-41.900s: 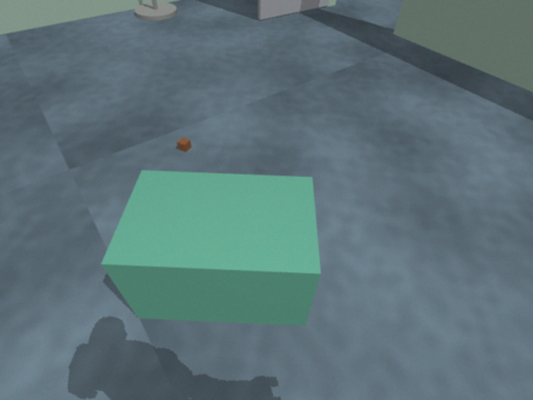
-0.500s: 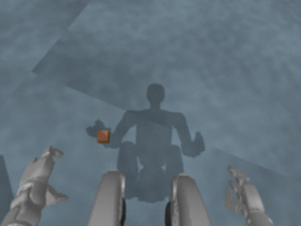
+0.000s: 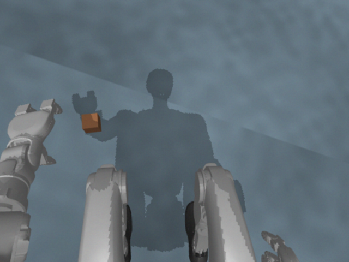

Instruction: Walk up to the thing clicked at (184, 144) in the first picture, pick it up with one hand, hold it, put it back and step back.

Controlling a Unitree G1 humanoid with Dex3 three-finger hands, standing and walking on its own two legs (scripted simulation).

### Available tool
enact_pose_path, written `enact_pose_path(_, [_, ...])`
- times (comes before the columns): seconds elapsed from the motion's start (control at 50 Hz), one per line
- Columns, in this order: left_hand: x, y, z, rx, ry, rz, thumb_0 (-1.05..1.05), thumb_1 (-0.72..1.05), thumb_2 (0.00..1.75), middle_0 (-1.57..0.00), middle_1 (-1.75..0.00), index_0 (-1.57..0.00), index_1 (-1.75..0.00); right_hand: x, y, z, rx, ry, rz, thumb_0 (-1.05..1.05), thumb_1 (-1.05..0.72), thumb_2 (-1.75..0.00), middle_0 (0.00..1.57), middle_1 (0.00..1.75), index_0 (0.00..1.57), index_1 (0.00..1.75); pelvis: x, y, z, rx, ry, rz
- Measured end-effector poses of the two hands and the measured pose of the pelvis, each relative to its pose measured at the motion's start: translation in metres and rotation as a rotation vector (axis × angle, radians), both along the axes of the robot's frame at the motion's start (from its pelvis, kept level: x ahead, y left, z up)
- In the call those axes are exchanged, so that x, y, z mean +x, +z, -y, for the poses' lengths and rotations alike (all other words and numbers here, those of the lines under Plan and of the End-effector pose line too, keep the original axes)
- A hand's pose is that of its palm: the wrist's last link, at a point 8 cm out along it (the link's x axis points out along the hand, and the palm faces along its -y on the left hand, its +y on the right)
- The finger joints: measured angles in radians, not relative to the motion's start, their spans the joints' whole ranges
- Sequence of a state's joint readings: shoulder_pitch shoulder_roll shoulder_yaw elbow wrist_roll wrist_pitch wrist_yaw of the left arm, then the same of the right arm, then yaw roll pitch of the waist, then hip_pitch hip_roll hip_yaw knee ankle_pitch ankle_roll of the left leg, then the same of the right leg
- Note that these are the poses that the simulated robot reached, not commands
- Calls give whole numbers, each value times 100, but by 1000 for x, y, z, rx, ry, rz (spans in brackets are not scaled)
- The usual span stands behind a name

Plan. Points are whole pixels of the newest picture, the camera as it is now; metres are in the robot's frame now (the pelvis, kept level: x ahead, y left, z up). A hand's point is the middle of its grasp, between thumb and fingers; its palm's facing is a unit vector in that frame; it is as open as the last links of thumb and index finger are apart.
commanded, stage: rise first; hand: left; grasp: from above
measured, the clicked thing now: (91, 123) +0.52 +0.27 -0.38
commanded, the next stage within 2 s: none
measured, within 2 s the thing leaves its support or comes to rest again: neither
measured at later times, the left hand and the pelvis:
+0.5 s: hand (59, 130) +0.43 +0.31 -0.21, palm faces -0.44 -0.07 -0.90, open 14.0 cm; pelvis +0.00 +0.01 -0.05, yaw -2 degrees
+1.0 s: hand (68, 126) +0.46 +0.30 -0.24, palm faces -0.44 -0.09 -0.89, open 14.1 cm; pelvis +0.01 +0.00 -0.07, yaw -3 degrees
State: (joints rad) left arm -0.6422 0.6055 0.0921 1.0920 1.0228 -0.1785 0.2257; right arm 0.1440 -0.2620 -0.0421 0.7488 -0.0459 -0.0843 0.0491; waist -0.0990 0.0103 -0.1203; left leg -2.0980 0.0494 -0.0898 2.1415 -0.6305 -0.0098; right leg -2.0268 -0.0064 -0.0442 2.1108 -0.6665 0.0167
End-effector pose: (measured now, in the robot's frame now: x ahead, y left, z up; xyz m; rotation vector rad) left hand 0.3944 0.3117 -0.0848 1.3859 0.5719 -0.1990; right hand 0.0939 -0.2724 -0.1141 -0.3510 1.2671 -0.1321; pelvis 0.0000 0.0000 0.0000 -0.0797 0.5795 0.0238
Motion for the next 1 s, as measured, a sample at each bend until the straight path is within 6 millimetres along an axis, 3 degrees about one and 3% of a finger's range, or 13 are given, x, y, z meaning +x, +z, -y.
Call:
enact_pose_path(0.14, [15,-25,-1,47,-66,16,-1,-46,97,-7,-103,-8,-101,-15,-8,2,-32,-4,-64,1,-86,-89,20,29,20,30,1,-18,-5,-16,-3,-3])
enact_pose_path(0.42, [39,-60,4,92,-109,37,0,-47,96,-9,-99,-10,-97,-10,-37,-8,-14,33,-88,1,-90,-90,20,29,20,30,2,-45,-8,-26,-11,-7])
enact_pose_path(0.66, [56,-80,11,95,-84,33,0,-48,95,-9,-101,-10,-99,-22,-51,-9,7,30,-134,1,-91,-90,20,29,20,30,7,-59,-6,-26,-21,-17])
enact_pose_path(1.0, [67,-100,15,81,-76,29,0,-51,98,-8,-101,-9,-99,-36,-57,-2,-4,31,-189,1,-91,-90,20,29,20,30,10,-70,-3,-31,-35,-13])
